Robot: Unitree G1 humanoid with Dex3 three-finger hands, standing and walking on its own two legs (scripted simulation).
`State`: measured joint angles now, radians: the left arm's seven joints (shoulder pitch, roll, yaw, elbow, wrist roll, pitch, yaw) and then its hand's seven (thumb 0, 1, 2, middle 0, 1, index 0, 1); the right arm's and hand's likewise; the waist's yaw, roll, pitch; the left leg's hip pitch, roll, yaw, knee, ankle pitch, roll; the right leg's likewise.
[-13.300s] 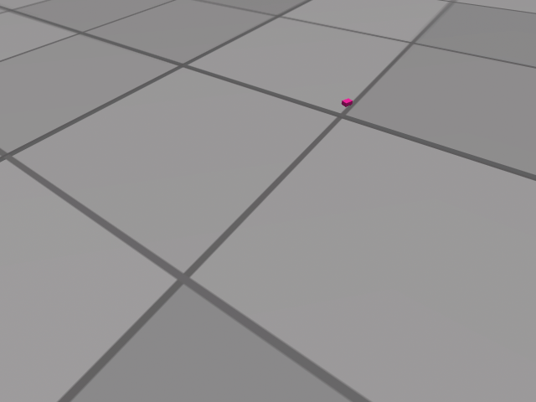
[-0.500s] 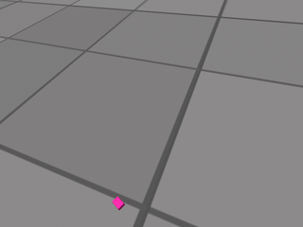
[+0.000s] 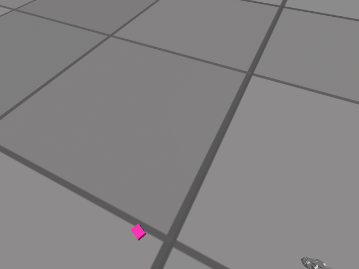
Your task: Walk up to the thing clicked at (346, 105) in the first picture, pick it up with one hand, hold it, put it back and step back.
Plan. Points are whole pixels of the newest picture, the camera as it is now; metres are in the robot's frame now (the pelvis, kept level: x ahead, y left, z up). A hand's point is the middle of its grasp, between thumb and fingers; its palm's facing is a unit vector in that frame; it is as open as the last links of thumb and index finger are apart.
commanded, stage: walk up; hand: left
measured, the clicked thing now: (138, 231) +0.40 +0.24 -0.75
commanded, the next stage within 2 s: stand in 1.64 s
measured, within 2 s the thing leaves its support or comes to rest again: neither
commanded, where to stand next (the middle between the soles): +0.01 +0.02 m, yaw -2 degrees
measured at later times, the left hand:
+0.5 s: hand out of the picture +0.05 +0.32 -0.15, palm faces -0.02 -0.91 -0.42, open 7.4 cm
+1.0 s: hand out of the picture +0.06 +0.28 -0.14, palm faces -0.02 -0.94 -0.33, open 7.4 cm
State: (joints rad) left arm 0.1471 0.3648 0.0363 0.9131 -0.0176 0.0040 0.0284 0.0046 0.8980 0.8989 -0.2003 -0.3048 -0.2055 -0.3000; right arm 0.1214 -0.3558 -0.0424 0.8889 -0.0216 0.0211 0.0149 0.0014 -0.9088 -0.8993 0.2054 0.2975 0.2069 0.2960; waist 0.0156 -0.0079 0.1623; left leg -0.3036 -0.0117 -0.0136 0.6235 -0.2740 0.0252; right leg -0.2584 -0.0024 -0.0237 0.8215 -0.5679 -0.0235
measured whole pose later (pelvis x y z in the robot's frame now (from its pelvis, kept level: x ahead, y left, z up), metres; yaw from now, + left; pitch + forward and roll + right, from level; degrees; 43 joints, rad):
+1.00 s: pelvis -0.03 +0.03 +0.02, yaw -2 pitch -3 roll +0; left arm 0.10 0.34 0.02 1.10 0.00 0.01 -0.02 0.00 0.90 0.90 -0.20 -0.30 -0.20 -0.30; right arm 0.10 -0.36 -0.01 1.08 0.00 -0.01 0.01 0.00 -0.91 -0.90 0.21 0.30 0.21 0.30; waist 0.01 0.01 0.06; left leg -0.16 0.04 -0.04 0.40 -0.20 -0.05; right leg -0.16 -0.03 0.02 0.41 -0.20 0.03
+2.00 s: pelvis -0.02 +0.04 +0.02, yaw -2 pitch -3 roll +0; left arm 0.12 0.36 0.01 1.13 0.01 -0.01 -0.01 0.00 0.90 0.90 -0.20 -0.30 -0.20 -0.30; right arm 0.10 -0.36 0.00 1.13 -0.01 0.00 0.01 0.00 -0.91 -0.90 0.21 0.30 0.21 0.30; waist 0.00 0.00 0.05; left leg -0.12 0.04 -0.02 0.35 -0.19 -0.04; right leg -0.12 -0.03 0.03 0.35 -0.18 0.04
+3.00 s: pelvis -0.02 +0.04 +0.02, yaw -2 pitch -2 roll +0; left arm 0.12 0.36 0.00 1.11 0.01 0.00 -0.01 0.00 0.90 0.90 -0.20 -0.30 -0.20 -0.30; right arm 0.11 -0.36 0.00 1.12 0.00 0.00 0.01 0.00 -0.91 -0.90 0.21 0.30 0.21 0.30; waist 0.00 0.00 0.05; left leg -0.12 0.04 -0.03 0.36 -0.20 -0.04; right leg -0.12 -0.04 0.03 0.35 -0.19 0.04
